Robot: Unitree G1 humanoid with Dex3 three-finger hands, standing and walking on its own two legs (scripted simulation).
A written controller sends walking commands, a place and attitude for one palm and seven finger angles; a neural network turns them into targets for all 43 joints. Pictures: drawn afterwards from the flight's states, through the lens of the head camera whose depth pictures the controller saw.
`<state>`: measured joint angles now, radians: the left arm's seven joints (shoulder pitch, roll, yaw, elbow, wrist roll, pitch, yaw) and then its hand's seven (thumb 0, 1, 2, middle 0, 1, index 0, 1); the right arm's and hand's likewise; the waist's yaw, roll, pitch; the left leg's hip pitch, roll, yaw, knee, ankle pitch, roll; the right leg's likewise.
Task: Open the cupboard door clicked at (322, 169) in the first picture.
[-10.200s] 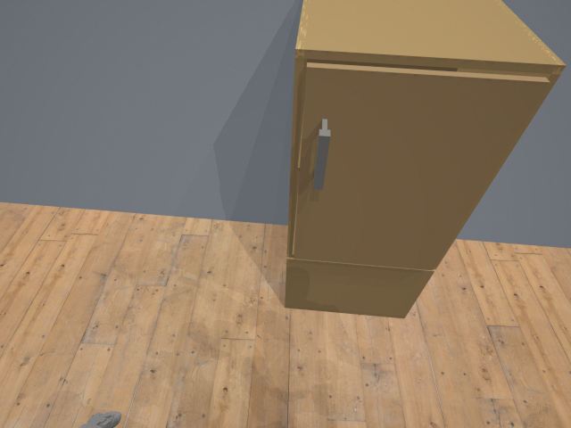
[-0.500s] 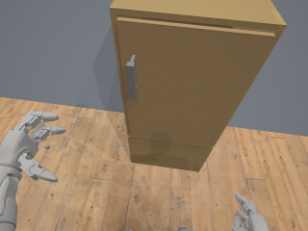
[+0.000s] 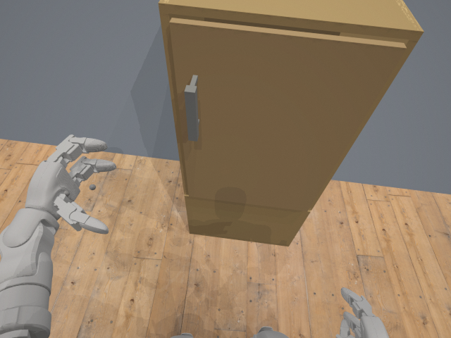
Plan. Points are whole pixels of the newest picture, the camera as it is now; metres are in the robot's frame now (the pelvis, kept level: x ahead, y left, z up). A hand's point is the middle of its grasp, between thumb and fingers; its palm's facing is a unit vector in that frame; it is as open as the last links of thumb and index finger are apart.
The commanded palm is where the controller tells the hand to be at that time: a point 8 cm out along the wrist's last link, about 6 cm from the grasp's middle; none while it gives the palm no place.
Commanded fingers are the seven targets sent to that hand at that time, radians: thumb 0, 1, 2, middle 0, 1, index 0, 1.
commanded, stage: move the hooked fingers beside the handle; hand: left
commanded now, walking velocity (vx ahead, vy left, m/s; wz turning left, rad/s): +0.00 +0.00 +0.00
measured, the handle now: (194, 109) +0.56 +0.09 +0.07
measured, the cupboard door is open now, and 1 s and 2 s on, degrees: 0 0 0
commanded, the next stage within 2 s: none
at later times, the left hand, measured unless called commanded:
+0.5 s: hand (126, 151) +0.42 +0.20 +0.08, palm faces -0.09 -1.00 +0.00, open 14.0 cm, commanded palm +0.40 +0.26 +0.08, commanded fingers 0.00 -0.50 0.30 -0.30 -1.20 -0.30 -1.20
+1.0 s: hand (153, 129) +0.49 +0.17 +0.07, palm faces -0.09 -1.00 +0.00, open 14.0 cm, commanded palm +0.47 +0.22 +0.07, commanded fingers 0.00 -0.50 0.30 -0.30 -1.20 -0.30 -1.20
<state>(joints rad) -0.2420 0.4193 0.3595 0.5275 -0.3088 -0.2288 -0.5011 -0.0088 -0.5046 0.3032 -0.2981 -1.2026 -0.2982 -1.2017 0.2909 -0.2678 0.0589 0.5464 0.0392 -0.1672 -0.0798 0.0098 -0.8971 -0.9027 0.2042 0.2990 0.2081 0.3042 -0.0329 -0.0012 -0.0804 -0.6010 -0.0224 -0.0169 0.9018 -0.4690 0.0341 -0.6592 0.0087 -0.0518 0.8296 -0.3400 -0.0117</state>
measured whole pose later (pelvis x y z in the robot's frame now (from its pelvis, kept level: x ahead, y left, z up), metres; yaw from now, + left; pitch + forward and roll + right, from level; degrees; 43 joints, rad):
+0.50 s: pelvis +0.00 -0.01 +0.00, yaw -1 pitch +13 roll -1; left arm -0.54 0.44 0.36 0.81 -0.23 -0.30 -0.44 -0.01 -0.50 0.30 -0.30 -1.20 -0.30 -1.20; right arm 0.34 -0.28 0.04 0.58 0.03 -0.07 -0.06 0.01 -0.90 -0.90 0.20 0.30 0.21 0.30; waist -0.08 0.00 -0.08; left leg -0.68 -0.01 -0.01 0.91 -0.47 0.03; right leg -0.74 0.02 -0.04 0.85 -0.34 -0.02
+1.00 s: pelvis +0.00 -0.01 -0.01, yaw -1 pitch +17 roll -1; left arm -0.84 0.50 0.37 1.12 -0.14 -0.35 -0.35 -0.01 -0.50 0.30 -0.30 -1.20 -0.30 -1.20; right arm 0.37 -0.28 0.04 0.61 0.02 0.00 -0.04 0.00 -0.90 -0.90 0.20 0.30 0.21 0.30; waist -0.14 0.00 -0.08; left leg -0.79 0.00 -0.01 0.96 -0.48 0.02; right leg -0.86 0.03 -0.04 0.89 -0.34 -0.03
